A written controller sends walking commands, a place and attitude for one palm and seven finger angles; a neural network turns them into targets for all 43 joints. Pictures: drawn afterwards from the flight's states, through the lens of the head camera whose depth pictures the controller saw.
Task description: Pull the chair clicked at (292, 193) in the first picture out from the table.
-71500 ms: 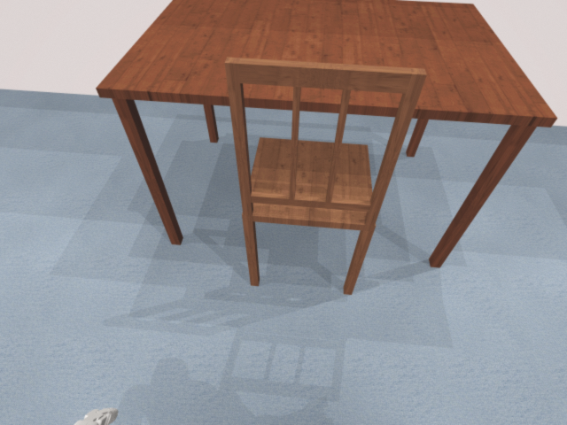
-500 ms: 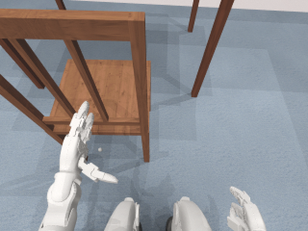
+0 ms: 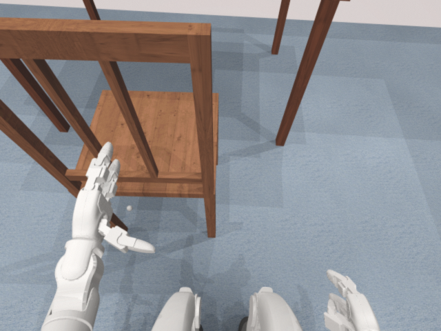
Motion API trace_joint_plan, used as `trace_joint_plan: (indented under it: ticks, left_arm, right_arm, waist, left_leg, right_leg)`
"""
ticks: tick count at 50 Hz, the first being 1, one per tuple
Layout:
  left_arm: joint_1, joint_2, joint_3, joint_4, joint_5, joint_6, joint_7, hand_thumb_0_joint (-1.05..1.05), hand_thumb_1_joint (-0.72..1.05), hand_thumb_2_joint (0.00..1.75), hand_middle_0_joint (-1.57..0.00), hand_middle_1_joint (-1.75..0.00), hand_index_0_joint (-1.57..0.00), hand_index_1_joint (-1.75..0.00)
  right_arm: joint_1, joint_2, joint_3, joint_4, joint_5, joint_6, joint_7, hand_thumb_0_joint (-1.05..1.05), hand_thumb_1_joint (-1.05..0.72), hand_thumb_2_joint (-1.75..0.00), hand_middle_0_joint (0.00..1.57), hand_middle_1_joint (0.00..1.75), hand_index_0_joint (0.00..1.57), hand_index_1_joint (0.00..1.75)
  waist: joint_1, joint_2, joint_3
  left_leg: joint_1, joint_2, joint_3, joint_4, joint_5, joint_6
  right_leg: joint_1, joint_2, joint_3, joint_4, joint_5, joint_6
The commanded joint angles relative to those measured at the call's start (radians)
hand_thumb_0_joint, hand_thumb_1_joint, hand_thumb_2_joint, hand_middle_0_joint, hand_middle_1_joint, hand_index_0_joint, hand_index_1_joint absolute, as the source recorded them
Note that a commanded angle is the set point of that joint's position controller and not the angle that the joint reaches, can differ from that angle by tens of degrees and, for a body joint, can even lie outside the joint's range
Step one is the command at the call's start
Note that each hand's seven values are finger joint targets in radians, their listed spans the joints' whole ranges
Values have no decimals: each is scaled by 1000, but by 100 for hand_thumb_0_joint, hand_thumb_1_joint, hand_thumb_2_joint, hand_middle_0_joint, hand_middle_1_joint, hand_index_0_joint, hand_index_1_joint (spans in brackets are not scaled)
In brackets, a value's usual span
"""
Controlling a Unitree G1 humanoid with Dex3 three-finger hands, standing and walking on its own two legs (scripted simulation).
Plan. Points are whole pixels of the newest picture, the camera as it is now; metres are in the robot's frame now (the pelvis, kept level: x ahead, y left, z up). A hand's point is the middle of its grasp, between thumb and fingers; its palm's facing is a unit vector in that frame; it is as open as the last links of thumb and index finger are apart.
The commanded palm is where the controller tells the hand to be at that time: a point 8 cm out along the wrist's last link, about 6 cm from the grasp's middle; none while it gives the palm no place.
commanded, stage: aim the fingers beside a spindle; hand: left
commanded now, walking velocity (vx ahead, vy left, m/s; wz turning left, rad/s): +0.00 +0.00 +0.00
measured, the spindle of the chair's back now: (83, 130) +0.47 +0.29 +0.04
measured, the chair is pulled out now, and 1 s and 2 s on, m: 0.34 0.34 0.34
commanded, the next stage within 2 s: push the fingers through the gap in 0.64 s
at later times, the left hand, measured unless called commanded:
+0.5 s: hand (142, 215) +0.31 +0.15 +0.02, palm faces -0.06 -1.00 -0.01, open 16.9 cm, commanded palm +0.30 +0.22 +0.03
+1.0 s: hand (144, 197) +0.35 +0.16 +0.00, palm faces +0.00 -1.00 -0.06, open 16.9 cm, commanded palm +0.32 +0.21 +0.02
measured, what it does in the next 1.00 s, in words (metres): stands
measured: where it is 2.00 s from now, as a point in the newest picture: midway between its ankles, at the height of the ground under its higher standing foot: outside the picture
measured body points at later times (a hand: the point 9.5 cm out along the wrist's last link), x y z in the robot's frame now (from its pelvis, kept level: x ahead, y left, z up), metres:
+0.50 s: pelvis +0.00 +0.01 +0.00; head +0.12 +0.02 +0.44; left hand +0.30 +0.20 +0.03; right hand +0.16 -0.23 -0.10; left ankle +0.01 +0.10 -0.63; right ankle +0.03 -0.09 -0.63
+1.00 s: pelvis +0.00 +0.01 -0.01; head +0.12 +0.01 +0.42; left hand +0.34 +0.21 +0.01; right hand +0.16 -0.24 -0.12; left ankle +0.01 +0.10 -0.63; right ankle +0.03 -0.09 -0.63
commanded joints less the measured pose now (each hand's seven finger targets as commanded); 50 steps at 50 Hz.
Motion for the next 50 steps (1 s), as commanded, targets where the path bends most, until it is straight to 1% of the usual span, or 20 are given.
trace_joint_plan:
  ticks: [1,4,6,8,11,14,16,18,21,23,25,26,30,34,36,37,40,43,45,50]
  left_arm:
    - [-110,60,-32,-250,-22,-21,-71,0,-50,30,-6,-8,-6,-8]
    - [-150,146,33,-498,-28,-87,-13,0,-50,30,-6,-8,-6,-8]
    - [-99,174,75,-535,-16,-117,51,0,-50,30,-6,-8,-6,-8]
    - [-64,130,62,-443,6,-115,94,0,-50,30,-6,-8,-6,-8]
    - [-32,61,25,-156,38,-58,89,0,-50,30,-6,-8,-6,-8]
    - [-75,7,-50,-46,35,-1,15,0,-50,30,-6,-8,-6,-8]
    - [-121,-2,-78,-108,17,4,-30,0,-50,30,-6,-8,-6,-8]
    - [-187,46,-55,-282,-2,-26,-40,0,-50,30,-6,-8,-6,-8]
    - [-160,131,8,-546,-16,-91,15,0,-50,30,-6,-8,-6,-8]
    - [-88,146,48,-532,-9,-105,69,0,-50,30,-6,-8,-6,-8]
    - [-97,134,57,-383,22,-87,107,0,-50,30,-6,-8,-6,-8]
    - [-110,85,20,-289,39,-71,111,0,-50,30,-6,-8,-6,-8]
    - [-67,-1,-47,-25,49,9,48,0,-50,30,-6,-8,-6,-8]
    - [-132,45,-50,-281,10,-11,-15,0,-50,30,-6,-8,-6,-8]
    - [-141,117,-2,-490,-10,-58,2,0,-50,30,-6,-8,-6,-8]
    - [-95,102,-16,-557,-12,-77,20,0,-50,30,-6,-8,-6,-8]
    - [-125,108,9,-450,18,-105,95,0,-50,30,-6,-8,-6,-8]
    - [-211,45,-21,-156,63,-83,120,0,-50,30,-6,-8,-6,-8]
    - [-255,46,-28,-66,77,-57,99,0,-50,30,-6,-8,-6,-8]
    - [-358,111,-4,-241,38,-19,28,0,-50,30,-6,-8,-6,-8]
  right_arm:
    - [8,-141,-70,-161,12,-54,-24,0,-90,-90,20,30,20,30]
    - [24,-125,-70,-162,-4,-74,-33,0,-90,-90,20,30,20,30]
    - [31,-114,-67,-147,-14,-79,-33,0,-90,-90,20,30,20,30]
    - [24,-105,-64,-128,-18,-74,-25,0,-90,-90,20,30,20,30]
    - [13,-120,-59,-108,-13,-50,-13,0,-90,-90,20,30,20,30]
    - [-4,-145,-56,-132,9,-34,-10,0,-90,-90,20,30,20,30]
    - [3,-146,-61,-150,13,-40,-15,0,-90,-90,20,30,20,30]
    - [8,-139,-67,-166,5,-50,-26,0,-90,-90,20,30,20,30]
    - [26,-124,-67,-169,-8,-69,-30,0,-90,-90,20,30,20,30]
    - [32,-113,-64,-145,-15,-73,-26,0,-90,-90,20,30,20,30]
    - [27,-116,-61,-123,-18,-59,-24,0,-90,-90,20,30,20,30]
    - [18,-115,-57,-112,-18,-52,-21,0,-90,-90,20,30,20,30]
    - [7,-142,-57,-126,2,-27,-8,0,-90,-90,20,30,20,30]
    - [15,-137,-70,-172,4,-35,-18,0,-90,-90,20,30,20,30]
    - [21,-128,-72,-181,-2,-45,-22,0,-90,-90,20,30,20,30]
    - [31,-115,-71,-180,-6,-54,-21,0,-90,-90,20,30,20,30]
    - [35,-112,-63,-125,-20,-55,-22,0,-90,-90,20,30,20,30]
    - [18,-125,-57,-86,-21,-43,-16,0,-90,-90,20,30,20,30]
    - [13,-136,-57,-94,-12,-34,-16,0,-90,-90,20,30,20,30]
    - [32,-145,-65,-138,-4,-31,-30,0,-90,-90,20,30,20,30]
  waist:
    - [-15,20,-369]
    - [12,79,-510]
    - [19,81,-496]
    - [2,41,-395]
    - [-40,-85,-213]
    - [-43,-88,-170]
    - [-36,-41,-243]
    - [-19,17,-397]
    - [22,138,-550]
    - [22,111,-492]
    - [-16,8,-367]
    - [-37,-21,-289]
    - [-39,-89,-173]
    - [-3,21,-429]
    - [22,97,-544]
    - [24,108,-567]
    - [-27,37,-405]
    - [-76,-59,-184]
    - [-74,-74,-178]
    - [-17,93,-493]
  left_leg:
    - [164,-8,-55,-166,280,-7]
    - [305,1,-70,-177,437,-16]
    - [336,6,-82,-186,495,-28]
    - [284,8,-81,-185,460,-30]
    - [111,1,-70,-168,251,-17]
    - [63,-13,-65,-177,137,-12]
    - [109,-11,-65,-179,162,-8]
    - [197,-6,-70,-173,263,-8]
    - [392,6,-96,-191,491,-38]
    - [386,13,-98,-196,524,-49]
    - [266,14,-97,-182,424,-31]
    - [203,10,-91,-175,360,-26]
    - [81,-8,-74,-181,178,-15]
    - [209,-6,-63,-173,329,-14]
    - [338,3,-79,-184,482,-27]
    - [399,7,-87,-189,547,-35]
    - [297,16,-96,-161,493,-33]
    - [94,5,-91,-136,219,-21]
    - [57,-4,-82,-141,137,-13]
    - [262,-2,-77,-163,349,-22]
  right_leg:
    - [300,1,120,-177,246,24]
    - [347,5,112,-156,351,24]
    - [317,9,98,-141,370,22]
    - [279,10,85,-137,342,25]
    - [210,14,83,-163,199,35]
    - [187,10,98,-191,85,28]
    - [206,7,101,-187,111,23]
    - [260,5,107,-168,204,23]
    - [280,8,91,-137,328,18]
    - [264,12,82,-138,332,19]
    - [227,16,74,-138,285,28]
    - [203,15,73,-138,256,30]
    - [173,13,79,-173,125,24]
    - [293,4,103,-155,275,22]
    - [334,6,101,-141,369,19]
    - [325,9,92,-143,389,21]
    - [219,15,77,-124,341,26]
    - [106,16,73,-132,145,32]
    - [112,12,88,-150,77,28]
    - [255,8,104,-137,267,19]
